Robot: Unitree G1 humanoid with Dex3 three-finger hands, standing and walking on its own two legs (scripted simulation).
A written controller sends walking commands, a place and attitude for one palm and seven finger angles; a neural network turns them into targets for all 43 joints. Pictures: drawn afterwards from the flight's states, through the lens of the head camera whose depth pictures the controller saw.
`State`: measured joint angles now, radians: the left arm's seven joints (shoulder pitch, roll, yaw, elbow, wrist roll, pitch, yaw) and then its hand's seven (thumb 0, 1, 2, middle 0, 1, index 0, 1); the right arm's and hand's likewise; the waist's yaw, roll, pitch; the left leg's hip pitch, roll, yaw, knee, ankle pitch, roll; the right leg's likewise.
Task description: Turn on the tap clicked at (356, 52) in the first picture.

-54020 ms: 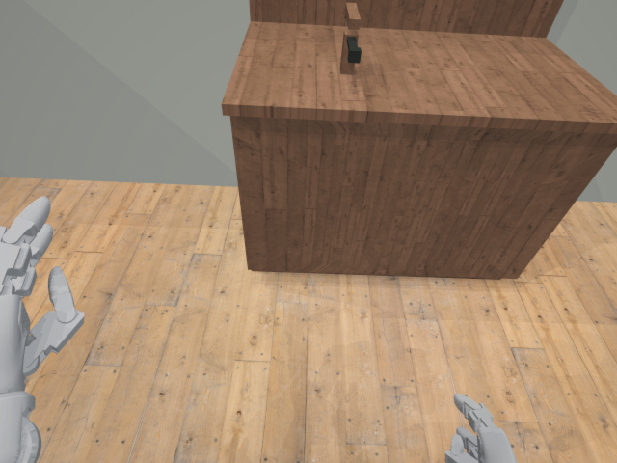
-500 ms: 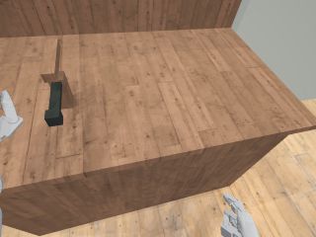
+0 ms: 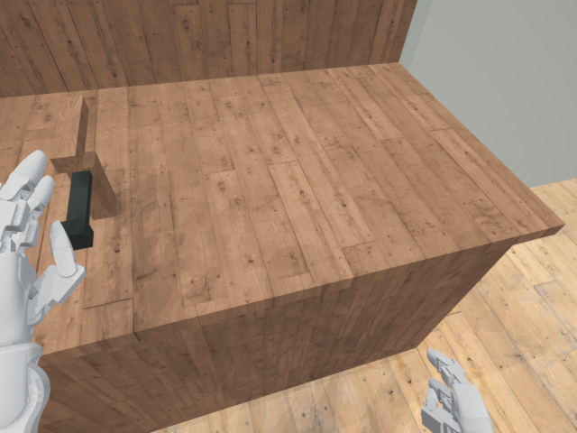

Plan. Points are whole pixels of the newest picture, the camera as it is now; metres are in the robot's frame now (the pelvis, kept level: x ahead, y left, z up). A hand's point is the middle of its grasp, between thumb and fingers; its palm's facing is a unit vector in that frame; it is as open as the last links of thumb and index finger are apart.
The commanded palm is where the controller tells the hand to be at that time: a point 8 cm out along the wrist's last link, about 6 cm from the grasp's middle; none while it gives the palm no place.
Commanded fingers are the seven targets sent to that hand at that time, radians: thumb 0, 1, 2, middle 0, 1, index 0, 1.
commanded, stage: come to a stop and stand still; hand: left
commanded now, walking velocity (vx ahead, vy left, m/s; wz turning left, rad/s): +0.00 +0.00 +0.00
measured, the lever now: (76, 234) +0.29 +0.30 +0.12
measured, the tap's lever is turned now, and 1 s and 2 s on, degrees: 0 0 1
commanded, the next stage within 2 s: look again from close up in 0.40 s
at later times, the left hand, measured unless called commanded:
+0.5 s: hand (57, 270) +0.22 +0.26 +0.16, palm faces +0.42 -0.84 -0.34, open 7.4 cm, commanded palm +0.16 +0.29 +0.18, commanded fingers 0.00 0.90 0.90 -0.20 -0.30 -0.20 -0.30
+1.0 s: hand (9, 216) +0.25 +0.30 +0.21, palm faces +0.50 -0.80 -0.34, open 7.4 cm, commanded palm +0.16 +0.29 +0.18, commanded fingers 0.00 0.90 0.90 -0.20 -0.30 -0.20 -0.30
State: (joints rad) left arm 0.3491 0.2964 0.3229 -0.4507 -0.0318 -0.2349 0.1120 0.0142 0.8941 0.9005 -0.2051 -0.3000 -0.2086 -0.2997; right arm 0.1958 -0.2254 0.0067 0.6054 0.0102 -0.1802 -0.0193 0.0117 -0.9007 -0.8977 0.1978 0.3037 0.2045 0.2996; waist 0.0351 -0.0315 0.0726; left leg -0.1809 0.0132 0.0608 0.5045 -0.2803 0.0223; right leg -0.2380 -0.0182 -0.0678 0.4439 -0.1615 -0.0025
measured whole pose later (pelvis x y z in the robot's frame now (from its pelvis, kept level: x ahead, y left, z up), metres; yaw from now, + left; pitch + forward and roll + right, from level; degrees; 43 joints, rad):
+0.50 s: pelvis +0.01 +0.01 +0.00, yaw +1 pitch -3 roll -1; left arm 0.40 0.35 0.36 -0.49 -0.04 -0.19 0.12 0.01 0.89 0.90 -0.21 -0.30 -0.21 -0.30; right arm 0.18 -0.18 0.02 0.58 0.02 -0.13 -0.02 0.01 -0.90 -0.90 0.20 0.30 0.21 0.30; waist 0.03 -0.04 0.09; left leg -0.16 -0.01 0.06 0.48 -0.28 0.04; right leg -0.22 -0.04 -0.07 0.43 -0.16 0.02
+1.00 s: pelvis +0.00 +0.00 +0.00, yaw +3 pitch -2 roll +0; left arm 0.08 0.48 0.42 -0.33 -0.10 -0.07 0.05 0.01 0.89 0.90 -0.21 -0.30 -0.22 -0.30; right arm 0.22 -0.23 0.05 0.61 -0.01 -0.11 -0.01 0.01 -0.90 -0.90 0.20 0.30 0.20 0.30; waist 0.07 -0.02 0.06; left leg -0.21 -0.03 0.02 0.51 -0.27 0.02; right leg -0.26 -0.04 -0.07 0.49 -0.20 -0.01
